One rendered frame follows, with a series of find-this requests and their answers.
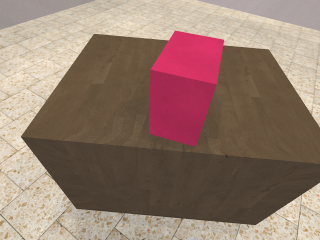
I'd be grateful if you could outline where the carton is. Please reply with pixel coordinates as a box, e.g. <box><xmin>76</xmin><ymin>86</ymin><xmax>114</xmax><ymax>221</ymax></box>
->
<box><xmin>149</xmin><ymin>30</ymin><xmax>224</xmax><ymax>147</ymax></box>

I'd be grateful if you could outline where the pedestal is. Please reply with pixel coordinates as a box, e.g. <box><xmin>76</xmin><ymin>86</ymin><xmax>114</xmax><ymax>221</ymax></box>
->
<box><xmin>21</xmin><ymin>34</ymin><xmax>320</xmax><ymax>225</ymax></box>

